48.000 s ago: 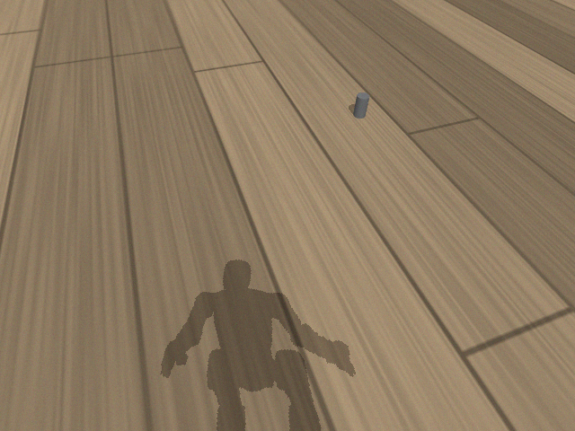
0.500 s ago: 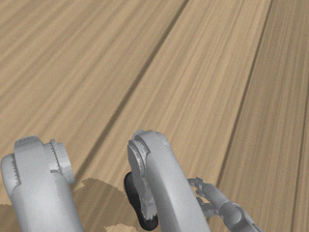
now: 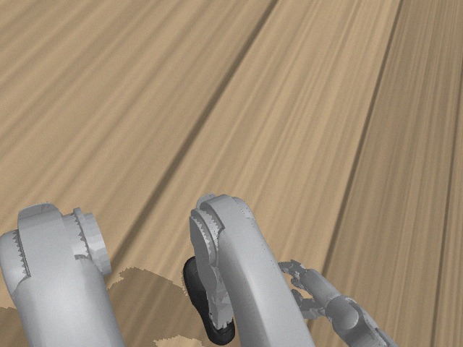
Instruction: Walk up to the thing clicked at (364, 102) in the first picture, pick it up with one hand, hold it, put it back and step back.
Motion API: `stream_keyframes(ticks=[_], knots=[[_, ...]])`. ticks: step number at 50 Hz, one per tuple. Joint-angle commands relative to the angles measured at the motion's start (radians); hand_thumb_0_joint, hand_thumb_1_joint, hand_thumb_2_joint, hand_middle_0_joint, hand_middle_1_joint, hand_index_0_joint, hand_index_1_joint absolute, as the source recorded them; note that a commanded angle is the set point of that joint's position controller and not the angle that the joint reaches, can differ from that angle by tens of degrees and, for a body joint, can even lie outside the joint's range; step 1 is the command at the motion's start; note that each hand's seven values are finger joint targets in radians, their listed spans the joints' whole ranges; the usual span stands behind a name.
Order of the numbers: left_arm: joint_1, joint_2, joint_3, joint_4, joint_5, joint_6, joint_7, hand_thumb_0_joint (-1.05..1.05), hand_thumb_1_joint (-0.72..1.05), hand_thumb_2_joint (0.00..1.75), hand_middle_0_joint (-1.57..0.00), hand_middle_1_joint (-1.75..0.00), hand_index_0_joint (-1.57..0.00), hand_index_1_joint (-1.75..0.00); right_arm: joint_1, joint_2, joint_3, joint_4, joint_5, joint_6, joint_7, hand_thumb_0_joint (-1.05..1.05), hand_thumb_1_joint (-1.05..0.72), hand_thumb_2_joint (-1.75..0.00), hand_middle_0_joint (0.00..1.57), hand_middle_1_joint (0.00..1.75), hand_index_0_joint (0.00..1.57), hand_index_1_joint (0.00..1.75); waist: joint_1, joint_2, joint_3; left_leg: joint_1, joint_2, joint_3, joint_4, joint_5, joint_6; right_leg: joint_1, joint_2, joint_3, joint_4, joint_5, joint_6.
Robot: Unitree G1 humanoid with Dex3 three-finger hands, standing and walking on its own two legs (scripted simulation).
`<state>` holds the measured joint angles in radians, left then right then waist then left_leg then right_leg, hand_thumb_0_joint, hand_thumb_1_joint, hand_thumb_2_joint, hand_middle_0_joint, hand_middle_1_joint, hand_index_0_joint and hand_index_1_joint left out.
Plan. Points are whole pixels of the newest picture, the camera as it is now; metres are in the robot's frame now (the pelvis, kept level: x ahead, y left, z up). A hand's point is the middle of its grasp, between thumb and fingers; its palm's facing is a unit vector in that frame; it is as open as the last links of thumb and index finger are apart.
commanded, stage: rest palm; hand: left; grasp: from above
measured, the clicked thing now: out of the picture +0.35 +0.46 -0.23
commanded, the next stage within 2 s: close in 0.54 s
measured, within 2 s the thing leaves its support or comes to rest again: leaves its support in 1.90 s
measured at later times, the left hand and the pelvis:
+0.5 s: hand out of the picture +0.33 +0.45 -0.19, palm faces -0.36 -0.24 -0.90, open 13.4 cm; pelvis +0.00 +0.00 +0.00, yaw +0 degrees
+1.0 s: hand out of the picture +0.33 +0.45 -0.19, palm faces -0.37 -0.22 -0.90, open 12.3 cm; pelvis +0.00 +0.00 +0.00, yaw +0 degrees
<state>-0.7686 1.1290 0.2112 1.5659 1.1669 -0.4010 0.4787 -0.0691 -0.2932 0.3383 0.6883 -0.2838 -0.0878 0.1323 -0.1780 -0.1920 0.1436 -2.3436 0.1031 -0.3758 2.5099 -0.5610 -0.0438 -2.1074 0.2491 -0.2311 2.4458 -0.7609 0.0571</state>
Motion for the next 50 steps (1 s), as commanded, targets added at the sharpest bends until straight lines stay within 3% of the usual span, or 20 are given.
stream_keyframes(ticks=[1,12,16,26,28,30,32,35,37,38,39,40,42,43,44,46,47,48,49,50], knots=[[-0.125,0.246,0.010,-0.067,-0.016,0.009,0.016,0.00,-0.34,0.84,-0.22,-0.86,-0.22,-0.86,0.075,-0.292,-0.093,-0.033,0.006,-0.002,-0.013,0.00,-0.89,-0.90,0.20,0.30,0.20,0.30,-0.016,0.404,-0.520,0.474,0.043,0.151,-0.190,-0.025,0.048,0.131,-0.019,-0.076,-0.302,0.166,-0.066],[-0.087,0.260,0.031,-0.087,-0.031,0.008,0.012,0.00,-0.30,0.88,-0.25,-0.89,-0.25,-0.89,0.070,-0.294,-0.093,-0.036,0.001,0.001,-0.013,0.00,-0.89,-0.90,0.20,0.30,0.20,0.30,0.002,0.423,-0.528,0.478,0.044,0.155,-0.187,-0.013,0.048,0.149,-0.017,-0.067,-0.302,0.174,-0.066],[-0.106,0.264,0.038,-0.116,-0.034,0.013,0.007,0.00,-0.28,0.86,-0.26,-0.87,-0.26,-0.87,0.084,-0.292,-0.089,-0.035,-0.002,0.002,-0.014,0.00,-0.89,-0.90,0.20,0.30,0.20,0.30,-0.005,0.415,-0.552,0.472,0.043,0.155,-0.177,-0.009,0.050,0.175,-0.018,-0.059,-0.306,0.179,-0.062],[-0.077,0.206,0.010,-0.105,-0.047,0.017,-0.004,0.00,-0.25,0.85,-0.28,-0.88,-0.28,-0.87,0.067,-0.288,-0.102,-0.043,0.012,0.008,-0.012,0.00,-0.89,-0.90,0.20,0.30,0.20,0.30,-0.003,0.400,-0.506,0.443,0.042,0.150,-0.197,-0.048,0.046,0.124,-0.019,-0.076,-0.300,0.144,-0.070],[-0.059,0.237,0.035,-0.110,-0.041,0.019,-0.003,0.00,-0.25,0.86,-0.28,-0.88,-0.28,-0.88,0.073,-0.297,-0.105,-0.041,0.008,0.010,-0.013,0.00,-0.89,-0.90,0.20,0.30,0.20,0.30,0.014,0.419,-0.524,0.470,0.040,0.152,-0.203,-0.034,0.044,0.138,-0.019,-0.080,-0.298,0.159,-0.069],[-0.055,0.202,0.003,-0.111,-0.033,0.019,-0.013,0.00,-0.25,0.89,-0.29,-0.88,-0.29,-0.89,0.068,-0.278,-0.096,-0.038,0.011,0.010,-0.011,0.00,-0.89,-0.90,0.20,0.30,0.20,0.30,0.012,0.421,-0.542,0.491,0.042,0.148,-0.199,-0.021,0.045,0.133,-0.017,-0.080,-0.287,0.168,-0.071],[-0.061,0.236,0.026,-0.131,-0.034,0.017,-0.008,0.00,-0.22,0.89,-0.30,-0.90,-0.30,-0.90,0.066,-0.294,-0.108,-0.042,0.014,0.013,-0.014,0.00,-0.89,-0.90,0.20,0.30,0.20,0.30,0.019,0.443,-0.533,0.491,0.041,0.152,-0.208,-0.025,0.044,0.128,-0.020,-0.076,-0.289,0.164,-0.075],[-0.058,0.199,0.007,-0.129,-0.032,0.020,-0.015,0.00,-0.09,0.76,-0.38,-0.84,-0.39,-0.82,0.072,-0.280,-0.102,-0.036,0.013,0.014,-0.009,0.00,-0.89,-0.90,0.20,0.30,0.20,0.30,0.007,0.431,-0.539,0.493,0.039,0.152,-0.209,-0.026,0.045,0.131,-0.018,-0.081,-0.291,0.168,-0.072],[-0.091,0.231,0.019,-0.161,-0.033,0.015,-0.014,0.00,-0.06,0.76,-0.41,-0.82,-0.42,-0.81,0.069,-0.297,-0.112,-0.041,0.015,0.017,-0.013,0.00,-0.89,-0.90,0.20,0.30,0.20,0.30,0.011,0.438,-0.539,0.490,0.039,0.153,-0.209,-0.025,0.044,0.127,-0.020,-0.082,-0.294,0.171,-0.072],[-0.070,0.216,0.005,-0.130,-0.021,0.022,-0.018,0.00,-0.04,0.73,-0.42,-0.81,-0.43,-0.79,0.072,-0.282,-0.105,-0.038,0.019,0.018,-0.013,0.00,-0.89,-0.90,0.20,0.30,0.20,0.30,0.017,0.442,-0.542,0.493,0.040,0.155,-0.204,-0.021,0.045,0.128,-0.018,-0.073,-0.292,0.172,-0.074],[-0.049,0.171,-0.021,-0.092,-0.024,0.028,-0.021,0.00,-0.04,0.76,-0.42,-0.81,-0.44,-0.80,0.077,-0.278,-0.100,-0.037,0.016,0.018,-0.012,0.00,-0.89,-0.90,0.20,0.30,0.20,0.30,-0.001,0.427,-0.540,0.494,0.040,0.153,-0.198,-0.009,0.047,0.142,-0.016,-0.071,-0.294,0.184,-0.070],[-0.101,0.208,0.003,-0.156,-0.030,0.018,-0.013,0.00,-0.02,0.72,-0.42,-0.80,-0.44,-0.78,0.072,-0.292,-0.111,-0.038,0.016,0.021,-0.014,0.00,-0.89,-0.90,0.20,0.30,0.20,0.30,-0.001,0.426,-0.536,0.476,0.041,0.153,-0.200,-0.021,0.047,0.134,-0.016,-0.073,-0.295,0.178,-0.071],[-0.062,0.163,-0.026,-0.088,-0.023,0.027,-0.014,0.00,0.01,0.73,-0.45,-0.81,-0.47,-0.78,0.082,-0.272,-0.095,-0.037,0.011,0.018,-0.010,0.00,-0.89,-0.90,0.20,0.30,0.20,0.30,-0.003,0.410,-0.536,0.475,0.038,0.154,-0.191,-0.009,0.051,0.151,-0.016,-0.062,-0.302,0.188,-0.067],[-0.087,0.172,-0.019,-0.105,-0.036,0.025,-0.010,0.00,0.01,0.73,-0.46,-0.80,-0.48,-0.78,0.076,-0.275,-0.098,-0.038,0.018,0.019,-0.011,0.00,-0.89,-0.90,0.20,0.30,0.20,0.30,-0.008,0.387,-0.524,0.457,0.039,0.150,-0.195,-0.029,0.052,0.131,-0.017,-0.072,-0.308,0.171,-0.067],[-0.094,0.190,-0.012,-0.125,-0.025,0.021,-0.011,0.00,0.03,0.71,-0.47,-0.79,-0.49,-0.77,0.078,-0.277,-0.099,-0.038,0.015,0.020,-0.013,0.00,-0.89,-0.90,0.20,0.30,0.20,0.30,0.000,0.408,-0.533,0.462,0.039,0.153,-0.193,-0.023,0.049,0.145,-0.015,-0.060,-0.302,0.173,-0.070],[-0.072,0.170,-0.027,-0.091,-0.029,0.027,-0.013,0.00,0.05,0.71,-0.49,-0.78,-0.51,-0.76,0.073,-0.273,-0.095,-0.039,0.014,0.020,-0.012,0.00,-0.89,-0.90,0.20,0.30,0.20,0.30,0.005,0.404,-0.528,0.466,0.038,0.151,-0.202,-0.035,0.047,0.139,-0.017,-0.066,-0.302,0.157,-0.072],[-0.095,0.216,0.000,-0.131,-0.026,0.025,-0.013,0.00,0.05,0.69,-0.48,-0.78,-0.51,-0.75,0.074,-0.282,-0.103,-0.043,0.014,0.018,-0.014,0.00,-0.89,-0.90,0.20,0.30,0.20,0.30,0.011,0.417,-0.533,0.469,0.037,0.156,-0.193,-0.019,0.050,0.141,-0.016,-0.056,-0.299,0.172,-0.070],[-0.086,0.175,-0.026,-0.102,-0.023,0.029,-0.017,0.00,0.07,0.71,-0.51,-0.77,-0.53,-0.75,0.076,-0.271,-0.098,-0.039,0.013,0.018,-0.014,0.00,-0.89,-0.90,0.20,0.30,0.20,0.30,0.005,0.405,-0.538,0.470,0.038,0.153,-0.192,-0.027,0.049,0.140,-0.016,-0.057,-0.303,0.160,-0.071],[-0.111,0.199,-0.009,-0.133,-0.030,0.026,-0.013,0.00,0.08,0.69,-0.52,-0.75,-0.54,-0.73,0.077,-0.280,-0.098,-0.045,0.014,0.019,-0.015,0.00,-0.89,-0.90,0.20,0.30,0.20,0.30,0.002,0.405,-0.542,0.463,0.038,0.154,-0.190,-0.024,0.049,0.146,-0.015,-0.060,-0.305,0.168,-0.068],[-0.106,0.179,-0.025,-0.116,-0.033,0.028,-0.017,0.00,0.10,0.67,-0.54,-0.74,-0.55,-0.72,0.075,-0.273,-0.099,-0.041,0.017,0.018,-0.014,0.00,-0.89,-0.90,0.20,0.30,0.20,0.30,0.000,0.402,-0.527,0.449,0.036,0.155,-0.190,-0.042,0.049,0.134,-0.018,-0.054,-0.305,0.149,-0.071]])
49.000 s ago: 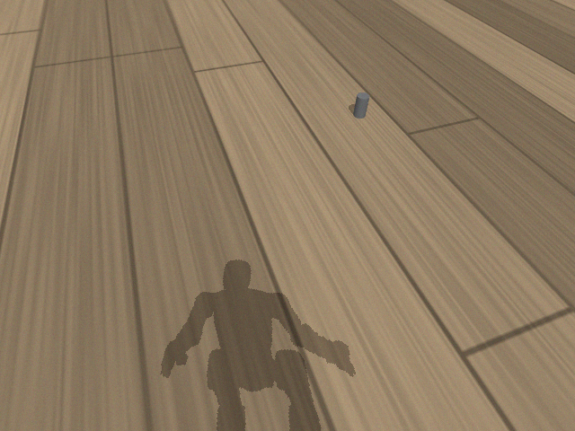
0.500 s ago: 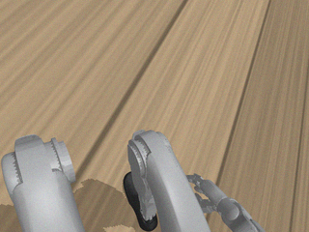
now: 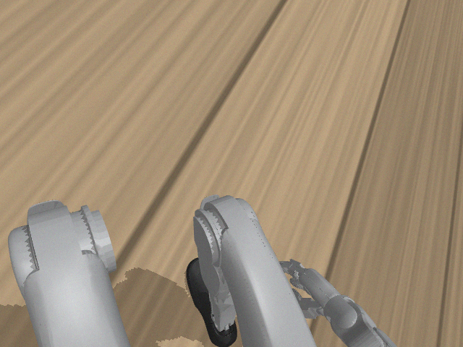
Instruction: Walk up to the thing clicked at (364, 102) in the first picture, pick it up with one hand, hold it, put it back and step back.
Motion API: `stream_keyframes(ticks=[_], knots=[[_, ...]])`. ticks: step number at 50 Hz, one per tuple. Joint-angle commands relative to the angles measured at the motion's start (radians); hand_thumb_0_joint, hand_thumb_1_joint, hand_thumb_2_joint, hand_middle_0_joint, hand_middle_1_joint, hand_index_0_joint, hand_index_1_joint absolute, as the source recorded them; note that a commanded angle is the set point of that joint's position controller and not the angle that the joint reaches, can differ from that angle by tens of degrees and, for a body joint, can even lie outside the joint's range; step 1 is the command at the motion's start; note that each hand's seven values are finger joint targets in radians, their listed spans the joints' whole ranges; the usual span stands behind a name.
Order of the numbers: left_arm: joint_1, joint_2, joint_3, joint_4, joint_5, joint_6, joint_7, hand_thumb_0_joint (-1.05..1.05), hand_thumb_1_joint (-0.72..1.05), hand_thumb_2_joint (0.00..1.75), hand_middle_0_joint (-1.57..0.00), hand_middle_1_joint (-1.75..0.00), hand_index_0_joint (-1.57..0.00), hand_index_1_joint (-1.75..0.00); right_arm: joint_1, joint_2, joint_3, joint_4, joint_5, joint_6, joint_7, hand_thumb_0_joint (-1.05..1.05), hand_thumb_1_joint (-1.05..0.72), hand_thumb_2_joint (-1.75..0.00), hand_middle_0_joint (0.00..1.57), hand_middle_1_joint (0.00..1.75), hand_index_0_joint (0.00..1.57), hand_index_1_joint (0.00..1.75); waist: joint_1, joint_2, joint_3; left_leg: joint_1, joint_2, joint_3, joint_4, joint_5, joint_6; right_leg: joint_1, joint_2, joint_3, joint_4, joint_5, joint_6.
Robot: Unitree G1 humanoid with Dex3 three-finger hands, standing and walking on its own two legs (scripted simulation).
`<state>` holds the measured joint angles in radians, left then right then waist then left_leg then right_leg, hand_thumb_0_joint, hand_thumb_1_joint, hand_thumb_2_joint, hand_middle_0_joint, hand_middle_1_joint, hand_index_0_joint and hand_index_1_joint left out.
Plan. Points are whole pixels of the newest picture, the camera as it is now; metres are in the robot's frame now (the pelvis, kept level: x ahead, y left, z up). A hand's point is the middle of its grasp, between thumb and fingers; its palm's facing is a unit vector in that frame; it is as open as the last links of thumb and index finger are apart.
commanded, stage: close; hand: left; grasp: from above
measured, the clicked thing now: out of the picture +0.35 +0.46 -0.23
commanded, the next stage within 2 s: settle in 0.50 s
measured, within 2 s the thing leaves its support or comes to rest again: leaves its support in 0.90 s
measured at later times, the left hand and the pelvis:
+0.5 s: hand out of the picture +0.33 +0.45 -0.18, palm faces -0.38 -0.21 -0.90, open 11.5 cm; pelvis +0.00 +0.00 +0.00, yaw +0 degrees
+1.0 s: hand out of the picture +0.34 +0.44 -0.14, palm faces -0.32 -0.17 -0.93, open 9.9 cm; pelvis +0.00 +0.00 +0.01, yaw +2 degrees
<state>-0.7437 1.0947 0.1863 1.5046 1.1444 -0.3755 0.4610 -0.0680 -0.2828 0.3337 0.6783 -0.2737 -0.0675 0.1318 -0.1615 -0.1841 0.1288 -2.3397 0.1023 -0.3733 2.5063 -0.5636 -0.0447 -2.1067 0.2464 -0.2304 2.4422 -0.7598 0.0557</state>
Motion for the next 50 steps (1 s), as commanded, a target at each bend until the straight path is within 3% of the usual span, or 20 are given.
stream_keyframes(ticks=[1,3,5,6,7,16,17,18,22,24,30,31,35,36,38,39,41,43,47,50], knots=[[-0.104,0.208,0.004,-0.042,-0.012,0.009,-0.001,0.00,0.09,0.67,-0.53,-0.74,-0.55,-0.72,0.075,-0.281,-0.093,-0.034,0.007,-0.005,-0.015,0.00,-0.89,-0.90,0.20,0.30,0.20,0.30,-0.013,0.382,-0.512,0.451,0.036,0.152,-0.192,-0.038,0.051,0.138,-0.016,-0.059,-0.309,0.149,-0.067],[-0.115,0.241,0.024,-0.072,-0.008,0.004,0.002,0.00,0.11,0.70,-0.57,-0.72,-0.58,-0.71,0.071,-0.289,-0.100,-0.038,0.010,-0.001,-0.019,0.00,-0.89,-0.90,0.20,0.30,0.20,0.30,0.001,0.411,-0.522,0.460,0.037,0.153,-0.197,-0.041,0.046,0.135,-0.015,-0.057,-0.300,0.139,-0.072],[-0.104,0.198,-0.001,-0.053,-0.007,0.013,-0.007,0.00,0.14,0.69,-0.57,-0.73,-0.59,-0.71,0.080,-0.282,-0.097,-0.034,0.010,-0.004,-0.017,0.00,-0.89,-0.90,0.20,0.30,0.20,0.30,-0.012,0.390,-0.520,0.462,0.037,0.149,-0.200,-0.038,0.048,0.138,-0.016,-0.064,-0.299,0.147,-0.070],[-0.131,0.238,0.027,-0.110,-0.008,0.008,-0.005,0.00,0.14,0.69,-0.58,-0.73,-0.59,-0.71,0.080,-0.290,-0.103,-0.032,0.010,-0.003,-0.018,0.00,-0.89,-0.90,0.20,0.30,0.20,0.30,-0.004,0.411,-0.541,0.482,0.037,0.150,-0.207,-0.031,0.047,0.139,-0.015,-0.070,-0.299,0.160,-0.070],[-0.117,0.215,0.008,-0.079,-0.007,0.011,-0.007,0.00,0.14,0.70,-0.59,-0.71,-0.60,-0.70,0.082,-0.285,-0.102,-0.031,0.013,-0.002,-0.018,0.00,-0.89,-0.90,0.20,0.30,0.20,0.30,-0.001,0.419,-0.534,0.480,0.037,0.149,-0.207,-0.035,0.045,0.129,-0.017,-0.071,-0.292,0.154,-0.072],[-0.104,0.180,-0.007,-0.096,-0.015,0.018,-0.018,0.00,0.18,0.70,-0.62,-0.70,-0.63,-0.69,0.089,-0.281,-0.110,-0.030,0.022,0.003,-0.018,0.00,-0.89,-0.90,0.20,0.30,0.20,0.30,-0.003,0.420,-0.534,0.481,0.037,0.152,-0.214,-0.038,0.045,0.123,-0.017,-0.071,-0.296,0.158,-0.072],[-0.118,0.215,0.019,-0.134,-0.010,0.013,-0.015,0.00,0.20,0.71,-0.64,-0.69,-0.64,-0.69,0.093,-0.288,-0.114,-0.033,0.019,0.004,-0.019,0.00,-0.89,-0.90,0.20,0.30,0.20,0.30,0.008,0.439,-0.552,0.493,0.034,0.157,-0.213,-0.014,0.045,0.140,-0.017,-0.068,-0.295,0.181,-0.071],[-0.096,0.175,-0.008,-0.090,-0.005,0.021,-0.021,0.00,0.21,0.70,-0.65,-0.69,-0.65,-0.68,0.105,-0.280,-0.110,-0.027,0.019,0.004,-0.017,0.00,-0.89,-0.90,0.20,0.30,0.20,0.30,0.000,0.430,-0.554,0.499,0.033,0.153,-0.217,-0.012,0.045,0.141,-0.020,-0.073,-0.292,0.183,-0.071],[-0.093,0.141,-0.024,-0.094,-0.021,0.021,-0.025,0.00,0.21,0.68,-0.65,-0.67,-0.65,-0.67,0.107,-0.280,-0.114,-0.027,0.022,0.005,-0.014,0.00,-0.89,-0.90,0.20,0.30,0.20,0.30,-0.014,0.400,-0.539,0.481,0.033,0.153,-0.213,-0.016,0.050,0.142,-0.016,-0.074,-0.306,0.185,-0.066],[-0.088,0.167,-0.011,-0.106,-0.017,0.024,-0.027,0.00,0.21,0.69,-0.65,-0.67,-0.65,-0.67,0.104,-0.276,-0.117,-0.026,0.027,0.007,-0.015,0.00,-0.89,-0.90,0.20,0.30,0.20,0.30,0.009,0.401,-0.548,0.470,0.032,0.158,-0.209,-0.017,0.050,0.149,-0.016,-0.059,-0.305,0.178,-0.069],[-0.079,0.134,-0.016,-0.147,-0.029,0.029,-0.037,0.00,0.24,0.66,-0.67,-0.65,-0.68,-0.64,0.111,-0.280,-0.131,-0.019,0.030,0.003,-0.012,0.00,-0.89,-0.90,0.20,0.30,0.20,0.30,0.006,0.436,-0.546,0.519,0.031,0.151,-0.242,-0.027,0.041,0.119,-0.022,-0.080,-0.293,0.168,-0.073],[-0.068,0.117,-0.033,-0.131,-0.026,0.033,-0.041,0.00,0.26,0.72,-0.72,-0.73,-0.74,-0.72,0.109,-0.280,-0.133,-0.023,0.034,0.000,-0.013,0.00,-0.92,-0.90,0.20,0.30,0.20,0.30,0.006,0.436,-0.553,0.525,0.032,0.151,-0.238,-0.023,0.041,0.115,-0.020,-0.079,-0.293,0.173,-0.073],[-0.115,0.190,0.017,-0.232,-0.030,0.044,-0.040,0.00,0.33,0.76,-0.76,-0.80,-0.77,-0.78,0.119,-0.276,-0.143,-0.020,0.044,0.000,-0.012,0.00,-0.92,-0.90,0.20,0.30,0.20,0.30,0.046,0.492,-0.604,0.549,0.031,0.165,-0.242,0.001,0.039,0.133,-0.026,-0.063,-0.293,0.190,-0.078],[-0.091,0.162,0.005,-0.217,-0.028,0.055,-0.045,0.00,0.34,0.76,-0.76,-0.80,-0.78,-0.78,0.126,-0.273,-0.144,-0.020,0.040,0.001,-0.013,0.00,-0.92,-0.90,0.20,0.30,0.20,0.30,0.039,0.489,-0.612,0.551,0.031,0.169,-0.235,0.019,0.041,0.145,-0.024,-0.061,-0.296,0.205,-0.075],[-0.124,0.179,0.023,-0.285,-0.035,0.057,-0.051,0.00,0.34,0.71,-0.75,-0.78,-0.78,-0.75,0.127,-0.275,-0.154,-0.022,0.052,0.002,-0.016,0.00,-0.92,-0.90,0.20,0.30,0.20,0.30,0.040,0.490,-0.630,0.545,0.030,0.173,-0.234,0.011,0.042,0.139,-0.024,-0.058,-0.302,0.198,-0.075],[-0.144,0.224,0.053,-0.338,-0.032,0.057,-0.050,0.00,0.34,0.70,-0.73,-0.80,-0.77,-0.76,0.128,-0.278,-0.163,-0.023,0.055,0.003,-0.017,0.00,-0.92,-0.90,0.20,0.30,0.20,0.30,0.056,0.529,-0.648,0.556,0.031,0.181,-0.236,0.015,0.039,0.149,-0.026,-0.046,-0.302,0.198,-0.079],[-0.117,0.201,0.053,-0.361,-0.030,0.067,-0.057,0.00,0.35,0.72,-0.76,-0.78,-0.78,-0.75,0.136,-0.273,-0.176,-0.017,0.060,0.007,-0.018,0.00,-0.92,-0.90,0.20,0.30,0.20,0.30,0.069,0.541,-0.682,0.579,0.030,0.186,-0.234,0.037,0.039,0.149,-0.029,-0.048,-0.295,0.212,-0.077],[-0.141,0.267,0.118,-0.474,-0.031,0.068,-0.054,0.00,0.36,0.70,-0.75,-0.80,-0.79,-0.76,0.138,-0.280,-0.197,-0.029,0.068,0.011,-0.019,0.00,-0.92,-0.90,0.20,0.30,0.20,0.30,0.087,0.585,-0.727,0.597,0.028,0.196,-0.240,0.061,0.037,0.170,-0.034,-0.035,-0.296,0.234,-0.081],[-0.157,0.219,0.107,-0.578,-0.047,0.092,-0.072,0.00,0.37,0.69,-0.77,-0.78,-0.81,-0.74,0.141,-0.267,-0.228,-0.031,0.087,0.020,-0.021,0.00,-0.91,-0.90,0.20,0.30,0.20,0.30,0.093,0.613,-0.768,0.623,0.023,0.209,-0.271,0.034,0.038,0.137,-0.041,-0.024,-0.316,0.200,-0.088],[-0.184,0.163,0.064,-0.571,-0.065,0.130,-0.101,0.00,0.38,0.67,-0.76,-0.77,-0.80,-0.73,0.160,-0.257,-0.248,-0.025,0.103,0.027,-0.024,0.00,-0.91,-0.90,0.20,0.30,0.20,0.30,0.071,0.564,-0.741,0.599,0.020,0.208,-0.303,-0.023,0.042,0.100,-0.049,-0.020,-0.338,0.158,-0.091]])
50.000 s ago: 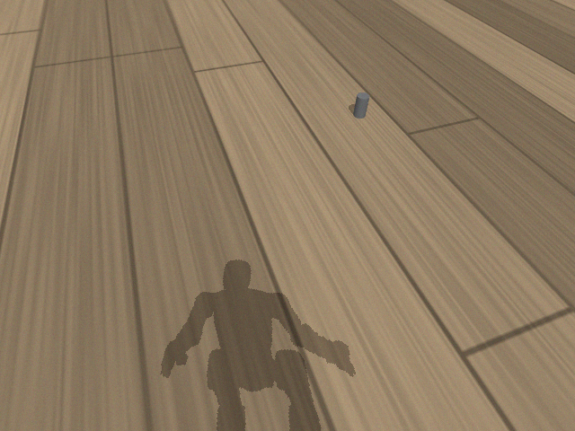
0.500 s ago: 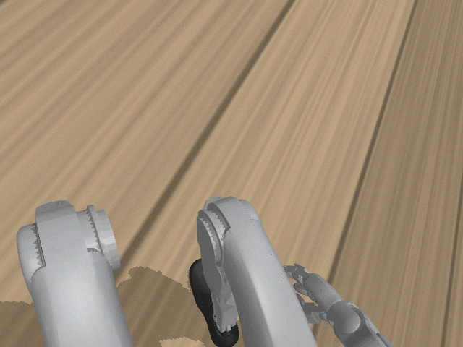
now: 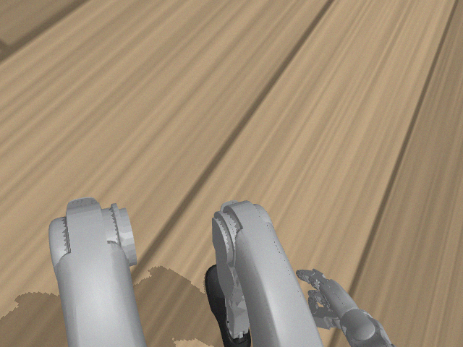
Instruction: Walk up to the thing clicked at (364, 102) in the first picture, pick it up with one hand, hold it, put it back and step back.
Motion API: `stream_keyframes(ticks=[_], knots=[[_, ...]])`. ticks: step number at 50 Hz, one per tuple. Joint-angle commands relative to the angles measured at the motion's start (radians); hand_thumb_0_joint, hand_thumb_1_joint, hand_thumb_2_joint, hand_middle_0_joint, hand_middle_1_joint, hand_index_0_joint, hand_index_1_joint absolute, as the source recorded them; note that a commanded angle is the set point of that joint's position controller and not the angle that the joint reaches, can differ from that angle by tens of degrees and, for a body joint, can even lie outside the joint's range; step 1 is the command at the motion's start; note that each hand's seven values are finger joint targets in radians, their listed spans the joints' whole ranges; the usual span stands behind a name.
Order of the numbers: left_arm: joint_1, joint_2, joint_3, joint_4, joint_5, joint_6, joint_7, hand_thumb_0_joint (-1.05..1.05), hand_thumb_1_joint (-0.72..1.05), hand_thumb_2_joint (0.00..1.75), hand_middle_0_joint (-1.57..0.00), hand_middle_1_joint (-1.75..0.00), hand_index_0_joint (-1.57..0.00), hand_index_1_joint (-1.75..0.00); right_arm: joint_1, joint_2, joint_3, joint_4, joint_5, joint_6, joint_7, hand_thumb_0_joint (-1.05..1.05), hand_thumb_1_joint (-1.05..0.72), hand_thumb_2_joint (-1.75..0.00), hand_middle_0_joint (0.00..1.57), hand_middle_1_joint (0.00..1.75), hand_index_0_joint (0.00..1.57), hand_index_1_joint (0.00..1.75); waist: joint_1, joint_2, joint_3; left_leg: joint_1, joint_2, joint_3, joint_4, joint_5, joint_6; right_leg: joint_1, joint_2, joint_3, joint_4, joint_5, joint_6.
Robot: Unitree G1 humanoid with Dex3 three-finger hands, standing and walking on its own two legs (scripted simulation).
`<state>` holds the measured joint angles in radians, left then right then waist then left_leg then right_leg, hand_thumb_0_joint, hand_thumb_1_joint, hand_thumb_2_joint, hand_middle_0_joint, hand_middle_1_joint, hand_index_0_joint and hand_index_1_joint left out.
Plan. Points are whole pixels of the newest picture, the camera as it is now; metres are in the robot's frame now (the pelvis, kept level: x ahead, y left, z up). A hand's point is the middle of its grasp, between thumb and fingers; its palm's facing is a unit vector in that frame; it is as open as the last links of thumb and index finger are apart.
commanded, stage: settle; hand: left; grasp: from above
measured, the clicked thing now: out of the picture +0.37 +0.44 -0.21
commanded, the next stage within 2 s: lift in 0.10 s
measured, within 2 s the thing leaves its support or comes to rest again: neither
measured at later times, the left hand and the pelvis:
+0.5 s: hand out of the picture +0.33 +0.42 -0.05, palm faces -0.40 -0.20 -0.89, open 9.7 cm; pelvis +0.00 +0.00 +0.07, yaw +5 degrees
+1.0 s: hand out of the picture +0.27 +0.39 +0.15, palm faces -0.36 -0.23 -0.90, open 9.6 cm; pelvis +0.01 +0.01 +0.23, yaw +12 degrees
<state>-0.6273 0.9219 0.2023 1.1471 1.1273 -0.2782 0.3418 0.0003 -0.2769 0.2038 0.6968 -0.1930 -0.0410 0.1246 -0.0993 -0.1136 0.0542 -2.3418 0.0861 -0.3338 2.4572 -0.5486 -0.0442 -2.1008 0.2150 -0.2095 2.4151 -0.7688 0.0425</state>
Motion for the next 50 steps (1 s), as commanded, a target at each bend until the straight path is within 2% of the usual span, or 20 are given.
stream_keyframes(ticks=[1,6,8,9,10,11,12,13,14,19,21,23,30,32,34,38,39,40,42,50], knots=[[-0.283,0.311,0.030,-0.191,-0.047,0.052,0.004,0.00,0.35,0.68,-0.74,-0.78,-0.78,-0.74,0.105,-0.257,-0.123,-0.042,0.029,0.005,-0.019,0.00,-0.91,-0.90,0.20,0.30,0.20,0.30,0.006,0.470,-0.652,0.599,0.034,0.169,-0.265,-0.048,0.044,0.100,-0.016,-0.037,-0.327,0.160,-0.078],[-0.282,0.249,-0.042,-0.175,-0.079,0.103,-0.094,0.00,0.39,0.62,-0.76,-0.76,-0.81,-0.71,0.144,-0.247,-0.147,-0.049,0.053,0.024,-0.025,0.00,-0.91,-0.90,0.20,0.30,0.20,0.30,0.005,0.381,-0.620,0.560,0.021,0.184,-0.299,-0.082,0.059,0.135,-0.018,-0.001,-0.396,0.115,-0.079],[-0.305,0.249,-0.056,-0.203,-0.085,0.110,-0.132,0.00,0.49,0.67,-0.86,-0.74,-0.91,-0.71,0.158,-0.241,-0.156,-0.054,0.063,0.031,-0.030,0.00,-0.94,-0.91,0.20,0.30,0.20,0.30,0.007,0.368,-0.628,0.568,0.019,0.185,-0.317,-0.084,0.058,0.149,-0.018,0.012,-0.410,0.102,-0.083],[-0.298,0.256,-0.050,-0.219,-0.088,0.112,-0.148,0.00,0.41,0.61,-0.78,-0.72,-0.83,-0.67,0.164,-0.242,-0.163,-0.055,0.068,0.034,-0.032,0.00,-0.90,-0.90,0.20,0.30,0.20,0.30,0.017,0.372,-0.636,0.586,0.018,0.187,-0.327,-0.074,0.057,0.158,-0.020,0.014,-0.415,0.110,-0.083],[-0.279,0.259,-0.038,-0.234,-0.093,0.111,-0.160,0.00,0.49,0.62,-0.86,-0.70,-0.91,-0.67,0.167,-0.241,-0.166,-0.059,0.070,0.038,-0.035,0.00,-0.94,-0.91,0.20,0.30,0.20,0.30,0.027,0.375,-0.650,0.594,0.016,0.192,-0.332,-0.061,0.057,0.172,-0.020,0.015,-0.419,0.119,-0.082],[-0.269,0.243,-0.043,-0.256,-0.102,0.108,-0.173,0.00,0.41,0.57,-0.78,-0.68,-0.83,-0.62,0.171,-0.241,-0.171,-0.058,0.075,0.041,-0.036,0.00,-0.90,-0.89,0.20,0.30,0.20,0.30,0.028,0.374,-0.657,0.609,0.013,0.195,-0.342,-0.046,0.057,0.179,-0.024,0.015,-0.421,0.137,-0.082],[-0.255,0.248,-0.034,-0.274,-0.105,0.105,-0.183,0.00,0.49,0.58,-0.86,-0.67,-0.91,-0.63,0.168,-0.239,-0.175,-0.065,0.080,0.043,-0.037,0.00,-0.93,-0.91,0.20,0.30,0.20,0.30,0.040,0.383,-0.672,0.626,0.013,0.192,-0.361,-0.049,0.054,0.169,-0.024,0.013,-0.414,0.133,-0.085],[-0.255,0.238,-0.036,-0.306,-0.110,0.101,-0.192,0.00,0.41,0.56,-0.78,-0.66,-0.83,-0.61,0.170,-0.236,-0.177,-0.062,0.084,0.047,-0.040,0.00,-0.90,-0.90,0.20,0.30,0.20,0.30,0.043,0.404,-0.680,0.654,0.012,0.192,-0.377,-0.037,0.051,0.177,-0.029,0.012,-0.413,0.149,-0.085],[-0.235,0.244,-0.023,-0.306,-0.106,0.102,-0.199,0.00,0.49,0.53,-0.86,-0.66,-0.91,-0.61,0.176,-0.234,-0.179,-0.061,0.087,0.052,-0.044,0.00,-0.94,-0.91,0.20,0.30,0.20,0.30,0.050,0.400,-0.694,0.671,0.011,0.196,-0.383,-0.014,0.052,0.189,-0.026,0.014,-0.420,0.166,-0.083],[-0.193,0.267,0.041,-0.442,-0.142,0.102,-0.221,0.00,0.51,0.62,-0.89,-0.73,-0.94,-0.68,0.194,-0.224,-0.202,-0.076,0.103,0.068,-0.050,0.00,-0.92,-0.91,0.20,0.30,0.20,0.30,0.090,0.424,-0.797,0.778,0.007,0.215,-0.434,0.063,0.058,0.238,-0.033,0.035,-0.459,0.210,-0.082],[-0.181,0.246,0.036,-0.485,-0.147,0.107,-0.233,0.00,0.53,0.63,-0.91,-0.71,-0.95,-0.66,0.195,-0.216,-0.215,-0.081,0.112,0.074,-0.056,0.00,-0.92,-0.90,0.20,0.30,0.20,0.30,0.090,0.420,-0.809,0.808,0.009,0.217,-0.469,0.053,0.059,0.235,-0.035,0.044,-0.487,0.196,-0.085],[-0.167,0.250,0.058,-0.545,-0.158,0.110,-0.241,0.00,0.52,0.66,-0.91,-0.72,-0.95,-0.68,0.200,-0.209,-0.227,-0.086,0.121,0.078,-0.061,0.00,-0.92,-0.90,0.20,0.30,0.20,0.30,0.102,0.441,-0.825,0.836,0.008,0.221,-0.511,0.027,0.057,0.249,-0.042,0.056,-0.512,0.170,-0.088],[-0.055,0.160,0.016,-0.639,-0.199,0.120,-0.300,0.00,0.55,0.61,-0.91,-0.72,-0.96,-0.67,0.212,-0.189,-0.263,-0.089,0.147,0.078,-0.080,0.00,-0.91,-0.90,0.20,0.30,0.20,0.30,0.094,0.370,-0.814,0.900,0.003,0.228,-0.625,-0.016,0.067,0.312,-0.056,0.087,-0.632,0.126,-0.088],[-0.027,0.132,0.000,-0.679,-0.211,0.122,-0.309,0.00,0.56,0.61,-0.92,-0.73,-0.97,-0.68,0.204,-0.183,-0.263,-0.103,0.157,0.076,-0.088,0.00,-0.91,-0.90,0.20,0.30,0.20,0.30,0.088,0.345,-0.805,0.914,0.000,0.232,-0.656,-0.025,0.068,0.340,-0.056,0.095,-0.675,0.118,-0.089],[-0.001,0.140,0.012,-0.707,-0.224,0.127,-0.309,0.00,0.56,0.58,-0.90,-0.74,-0.96,-0.68,0.200,-0.177,-0.263,-0.109,0.163,0.074,-0.094,0.00,-0.91,-0.90,0.20,0.30,0.20,0.30,0.095,0.316,-0.795,0.929,-0.006,0.243,-0.686,-0.024,0.070,0.392,-0.059,0.109,-0.722,0.112,-0.087],[0.055,0.079,-0.018,-0.731,-0.242,0.143,-0.308,0.00,0.54,0.62,-0.88,-0.80,-0.94,-0.73,0.189,-0.168,-0.261,-0.125,0.177,0.064,-0.108,0.00,-0.91,-0.90,0.20,0.30,0.20,0.30,0.078,0.291,-0.747,0.985,-0.009,0.249,-0.773,-0.043,0.071,0.464,-0.068,0.120,-0.803,0.094,-0.084],[0.060,0.084,-0.007,-0.750,-0.245,0.146,-0.305,0.00,0.53,0.61,-0.87,-0.78,-0.93,-0.71,0.189,-0.166,-0.260,-0.128,0.180,0.061,-0.113,0.00,-0.91,-0.90,0.20,0.30,0.20,0.30,0.082,0.286,-0.744,1.012,-0.009,0.246,-0.801,-0.051,0.069,0.483,-0.071,0.121,-0.824,0.085,-0.084],[0.082,0.072,-0.018,-0.750,-0.238,0.151,-0.303,0.00,0.52,0.60,-0.85,-0.80,-0.92,-0.73,0.185,-0.161,-0.260,-0.130,0.183,0.059,-0.116,0.00,-0.91,-0.90,0.20,0.30,0.20,0.30,0.084,0.293,-0.736,1.030,-0.012,0.252,-0.821,-0.044,0.067,0.513,-0.073,0.127,-0.846,0.090,-0.084],[0.110,0.077,-0.002,-0.792,-0.235,0.163,-0.297,0.00,0.51,0.61,-0.85,-0.80,-0.91,-0.74,0.180,-0.159,-0.261,-0.139,0.189,0.054,-0.123,0.00,-0.91,-0.90,0.20,0.30,0.20,0.30,0.096,0.305,-0.749,1.096,-0.015,0.259,-0.870,-0.027,0.066,0.567,-0.079,0.136,-0.890,0.100,-0.082],[0.150,0.010,-0.038,-0.871,-0.228,0.213,-0.278,0.00,0.54,0.67,-0.84,-0.89,-0.91,-0.82,0.186,-0.141,-0.261,-0.136,0.208,0.037,-0.150,0.00,-0.91,-0.90,0.20,0.30,0.20,0.30,0.069,0.314,-0.717,1.352,-0.029,0.274,-1.070,0.046,0.067,0.787,-0.099,0.154,-1.085,0.187,-0.068]])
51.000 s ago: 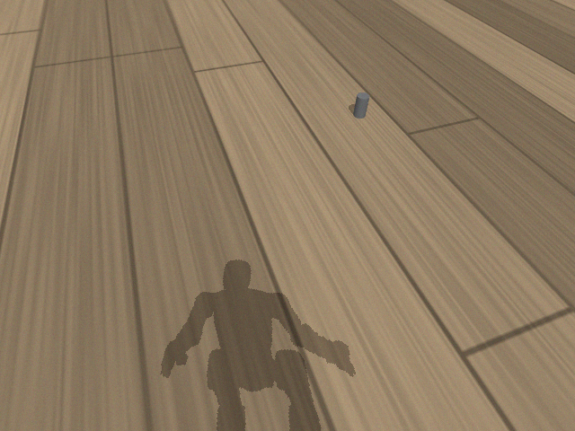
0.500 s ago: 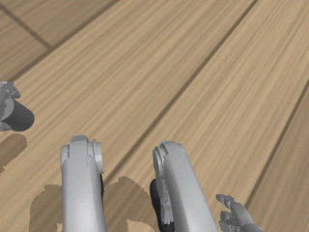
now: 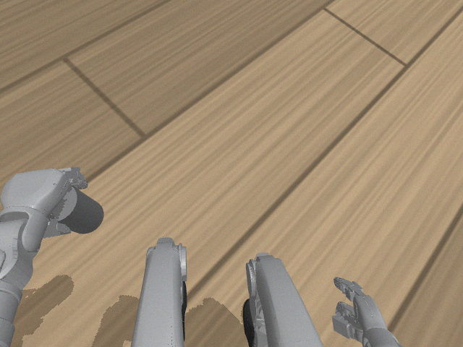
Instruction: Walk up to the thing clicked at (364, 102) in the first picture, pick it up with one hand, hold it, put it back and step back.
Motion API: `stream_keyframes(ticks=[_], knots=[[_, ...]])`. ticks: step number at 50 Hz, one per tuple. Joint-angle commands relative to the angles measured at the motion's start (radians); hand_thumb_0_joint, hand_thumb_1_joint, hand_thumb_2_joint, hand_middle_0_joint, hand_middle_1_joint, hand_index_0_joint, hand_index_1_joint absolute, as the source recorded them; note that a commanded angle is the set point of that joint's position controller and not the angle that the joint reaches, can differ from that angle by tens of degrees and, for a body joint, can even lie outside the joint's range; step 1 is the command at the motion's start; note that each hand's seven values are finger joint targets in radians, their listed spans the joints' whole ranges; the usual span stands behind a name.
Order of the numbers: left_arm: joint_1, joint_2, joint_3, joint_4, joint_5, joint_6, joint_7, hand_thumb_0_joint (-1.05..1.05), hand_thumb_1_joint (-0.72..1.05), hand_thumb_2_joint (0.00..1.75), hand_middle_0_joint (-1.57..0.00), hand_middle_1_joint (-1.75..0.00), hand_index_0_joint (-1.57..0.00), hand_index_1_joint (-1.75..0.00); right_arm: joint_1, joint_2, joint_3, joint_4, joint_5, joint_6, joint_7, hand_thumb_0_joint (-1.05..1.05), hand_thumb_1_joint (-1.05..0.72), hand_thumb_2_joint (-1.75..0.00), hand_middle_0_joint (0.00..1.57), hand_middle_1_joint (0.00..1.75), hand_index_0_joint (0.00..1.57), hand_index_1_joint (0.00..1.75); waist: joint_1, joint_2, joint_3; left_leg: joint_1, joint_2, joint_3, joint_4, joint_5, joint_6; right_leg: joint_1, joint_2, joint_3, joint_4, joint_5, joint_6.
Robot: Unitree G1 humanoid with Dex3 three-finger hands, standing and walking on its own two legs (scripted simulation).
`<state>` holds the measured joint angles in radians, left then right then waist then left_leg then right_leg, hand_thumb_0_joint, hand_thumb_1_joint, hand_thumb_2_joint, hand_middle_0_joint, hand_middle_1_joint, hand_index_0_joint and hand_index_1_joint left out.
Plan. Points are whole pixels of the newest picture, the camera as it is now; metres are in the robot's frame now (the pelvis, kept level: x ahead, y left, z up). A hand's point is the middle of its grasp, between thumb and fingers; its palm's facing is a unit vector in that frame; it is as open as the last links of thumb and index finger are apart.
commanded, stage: lift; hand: left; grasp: from above
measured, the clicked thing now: (72, 209) +0.35 +0.32 -0.14
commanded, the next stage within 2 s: hold in 0.78 s
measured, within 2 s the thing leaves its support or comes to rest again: neither
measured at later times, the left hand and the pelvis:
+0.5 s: hand (13, 165) +0.35 +0.30 +0.08, palm faces -0.42 -0.13 -0.90, open 9.6 cm; pelvis +0.05 +0.02 +0.16, yaw +4 degrees
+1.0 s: hand (12, 120) +0.37 +0.27 +0.15, palm faces -0.43 -0.12 -0.90, open 9.6 cm; pelvis +0.08 +0.02 +0.21, yaw +4 degrees
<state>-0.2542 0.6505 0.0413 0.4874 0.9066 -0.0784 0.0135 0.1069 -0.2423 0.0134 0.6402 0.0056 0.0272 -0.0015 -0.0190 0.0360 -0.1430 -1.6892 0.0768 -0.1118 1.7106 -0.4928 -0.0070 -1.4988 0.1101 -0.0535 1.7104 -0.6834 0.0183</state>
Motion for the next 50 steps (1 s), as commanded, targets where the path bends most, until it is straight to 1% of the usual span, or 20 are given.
stream_keyframes(ticks=[1,4,7,12,16,18,19,21,22,23,25,27,28,34,39,40,41,43,44,50], knots=[[-0.209,0.244,0.100,-0.207,-0.007,0.018,0.048,0.00,0.54,0.68,-0.85,-0.88,-0.92,-0.81,0.082,-0.174,-0.071,-0.076,0.011,-0.036,-0.027,0.00,-0.91,-0.90,0.20,0.30,0.20,0.30,-0.021,0.164,-0.498,0.736,-0.020,0.050,-0.358,-0.010,0.029,0.202,0.002,-0.002,-0.403,0.106,-0.043],[-0.186,0.219,0.084,-0.163,0.002,0.035,0.053,0.00,0.54,0.69,-0.85,-0.90,-0.92,-0.83,0.085,-0.170,-0.069,-0.063,0.016,-0.048,-0.036,0.00,-0.91,-0.90,0.20,0.30,0.20,0.30,-0.030,0.155,-0.423,0.793,-0.025,0.051,-0.454,-0.032,0.023,0.274,-0.002,-0.001,-0.484,0.102,-0.043],[-0.172,0.173,0.045,-0.107,0.020,0.044,0.056,0.00,0.55,0.67,-0.84,-0.91,-0.91,-0.84,0.088,-0.160,-0.063,-0.056,0.023,-0.064,-0.042,0.00,-0.91,-0.90,0.20,0.30,0.20,0.30,-0.033,0.122,-0.337,0.823,-0.034,0.057,-0.538,-0.056,0.017,0.339,-0.007,0.000,-0.559,0.102,-0.046],[-0.185,0.112,-0.013,-0.061,0.033,0.048,0.056,0.00,0.60,0.59,-0.87,-0.88,-0.95,-0.79,0.116,-0.157,-0.066,-0.050,0.029,-0.096,-0.054,0.00,-0.91,-0.90,0.20,0.30,0.20,0.30,-0.046,0.117,-0.294,0.936,-0.037,0.065,-0.656,-0.013,0.010,0.457,-0.011,0.016,-0.668,0.162,-0.047],[-0.200,0.085,-0.031,-0.037,0.051,0.046,0.072,0.00,0.60,0.57,-0.85,-0.89,-0.94,-0.80,0.137,-0.155,-0.067,-0.046,0.027,-0.112,-0.056,0.00,-0.91,-0.90,0.20,0.30,0.20,0.30,-0.044,0.119,-0.293,1.034,-0.039,0.072,-0.725,0.084,0.007,0.554,-0.014,0.021,-0.734,0.248,-0.045],[-0.229,0.088,-0.029,-0.021,0.064,0.043,0.087,0.00,0.59,0.55,-0.84,-0.90,-0.93,-0.80,0.150,-0.157,-0.071,-0.038,0.024,-0.119,-0.054,0.00,-0.91,-0.90,0.20,0.30,0.20,0.30,-0.042,0.123,-0.291,1.089,-0.034,0.062,-0.769,0.114,0.003,0.594,-0.016,0.021,-0.759,0.275,-0.044],[-0.229,0.107,-0.008,-0.010,0.070,0.044,0.098,0.00,0.58,0.58,-0.83,-0.90,-0.93,-0.81,0.153,-0.157,-0.072,-0.037,0.024,-0.121,-0.054,0.00,-0.91,-0.90,0.20,0.30,0.20,0.30,-0.031,0.131,-0.289,1.109,-0.033,0.064,-0.788,0.130,0.001,0.614,-0.018,0.025,-0.777,0.284,-0.044],[-0.279,0.085,-0.030,-0.005,0.076,0.045,0.115,0.00,0.60,0.60,-0.85,-0.90,-0.94,-0.81,0.155,-0.152,-0.070,-0.036,0.026,-0.123,-0.049,0.00,-0.91,-0.90,0.20,0.30,0.20,0.30,-0.038,0.125,-0.292,1.147,-0.039,0.078,-0.814,0.164,0.001,0.663,-0.021,0.032,-0.816,0.314,-0.043],[-0.257,0.070,-0.038,0.013,0.083,0.050,0.122,0.00,0.61,0.59,-0.85,-0.91,-0.95,-0.82,0.157,-0.149,-0.072,-0.032,0.027,-0.124,-0.047,0.00,-0.91,-0.90,0.20,0.30,0.20,0.30,-0.032,0.113,-0.289,1.168,-0.039,0.080,-0.824,0.197,0.003,0.684,-0.021,0.036,-0.831,0.339,-0.041],[-0.268,0.080,-0.028,0.011,0.087,0.056,0.129,0.00,0.61,0.59,-0.84,-0.93,-0.94,-0.83,0.160,-0.153,-0.074,-0.029,0.026,-0.125,-0.046,0.00,-0.91,-0.90,0.20,0.30,0.20,0.30,-0.030,0.128,-0.303,1.194,-0.039,0.081,-0.838,0.227,0.000,0.703,-0.021,0.040,-0.847,0.357,-0.042],[-0.267,0.047,-0.050,0.026,0.086,0.073,0.136,0.00,0.60,0.59,-0.83,-0.92,-0.93,-0.82,0.158,-0.153,-0.077,-0.033,0.027,-0.124,-0.041,0.00,-0.91,-0.90,0.20,0.30,0.20,0.30,-0.026,0.114,-0.299,1.229,-0.039,0.083,-0.872,0.261,-0.002,0.748,-0.022,0.044,-0.877,0.385,-0.041],[-0.262,0.050,-0.052,0.060,0.085,0.091,0.139,0.00,0.60,0.59,-0.84,-0.90,-0.94,-0.81,0.161,-0.154,-0.079,-0.028,0.029,-0.121,-0.040,0.00,-0.91,-0.90,0.20,0.30,0.20,0.30,-0.024,0.088,-0.277,1.242,-0.043,0.089,-0.893,0.296,0.001,0.791,-0.022,0.048,-0.910,0.418,-0.037],[-0.249,0.021,-0.067,0.074,0.079,0.101,0.135,0.00,0.56,0.58,-0.81,-0.89,-0.91,-0.80,0.167,-0.147,-0.077,-0.023,0.025,-0.121,-0.040,0.00,-0.91,-0.90,0.20,0.30,0.20,0.30,-0.027,0.077,-0.264,1.235,-0.046,0.090,-0.901,0.309,0.001,0.815,-0.021,0.056,-0.927,0.429,-0.035],[-0.237,-0.022,-0.117,0.077,0.057,0.130,0.098,0.00,0.55,0.54,-0.83,-0.82,-0.91,-0.73,0.162,-0.146,-0.082,-0.033,0.032,-0.115,-0.040,0.00,-0.91,-0.90,0.20,0.30,0.20,0.30,-0.023,0.026,-0.225,1.287,-0.057,0.108,-0.960,0.373,0.009,0.923,-0.026,0.069,-1.008,0.499,-0.025],[-0.259,-0.003,-0.102,0.034,0.062,0.129,0.075,0.00,0.57,0.54,-0.84,-0.83,-0.93,-0.73,0.158,-0.151,-0.085,-0.036,0.033,-0.109,-0.041,0.00,-0.91,-0.90,0.20,0.30,0.20,0.30,-0.017,0.029,-0.234,1.359,-0.056,0.114,-1.003,0.420,0.011,0.964,-0.029,0.075,-1.050,0.529,-0.026],[-0.277,-0.011,-0.108,0.027,0.066,0.127,0.072,0.00,0.56,0.55,-0.83,-0.82,-0.92,-0.73,0.156,-0.148,-0.081,-0.039,0.032,-0.108,-0.041,0.00,-0.91,-0.90,0.20,0.30,0.20,0.30,-0.024,0.051,-0.218,1.354,-0.057,0.112,-1.014,0.407,0.007,0.968,-0.031,0.080,-1.055,0.513,-0.028],[-0.279,-0.003,-0.102,0.014,0.069,0.123,0.070,0.00,0.56,0.55,-0.84,-0.80,-0.93,-0.72,0.144,-0.152,-0.084,-0.045,0.036,-0.106,-0.041,0.00,-0.90,-0.90,0.20,0.30,0.20,0.30,-0.012,0.054,-0.215,1.377,-0.056,0.116,-1.029,0.398,0.006,0.970,-0.032,0.076,-1.066,0.498,-0.030],[-0.285,-0.027,-0.113,0.018,0.077,0.122,0.075,0.00,0.53,0.55,-0.82,-0.79,-0.90,-0.71,0.140,-0.143,-0.079,-0.043,0.033,-0.102,-0.041,0.00,-0.90,-0.90,0.20,0.30,0.20,0.30,-0.019,0.039,-0.193,1.371,-0.063,0.123,-1.035,0.388,0.008,0.978,-0.035,0.086,-1.085,0.506,-0.026],[-0.285,-0.012,-0.102,-0.007,0.077,0.120,0.077,0.00,0.54,0.56,-0.82,-0.81,-0.91,-0.72,0.134,-0.149,-0.081,-0.048,0.035,-0.101,-0.041,0.00,-0.90,-0.90,0.20,0.30,0.20,0.30,-0.012,0.047,-0.207,1.385,-0.064,0.125,-1.044,0.390,0.006,1.003,-0.037,0.085,-1.090,0.505,-0.027],[-0.288,-0.032,-0.128,-0.014,0.086,0.133,0.062,0.00,0.49,0.55,-0.79,-0.78,-0.87,-0.70,0.111,-0.153,-0.085,-0.053,0.036,-0.090,-0.039,0.00,-0.90,-0.90,0.20,0.30,0.20,0.30,-0.007,0.024,-0.192,1.424,-0.064,0.129,-1.068,0.428,0.011,1.036,-0.040,0.090,-1.122,0.542,-0.020]])
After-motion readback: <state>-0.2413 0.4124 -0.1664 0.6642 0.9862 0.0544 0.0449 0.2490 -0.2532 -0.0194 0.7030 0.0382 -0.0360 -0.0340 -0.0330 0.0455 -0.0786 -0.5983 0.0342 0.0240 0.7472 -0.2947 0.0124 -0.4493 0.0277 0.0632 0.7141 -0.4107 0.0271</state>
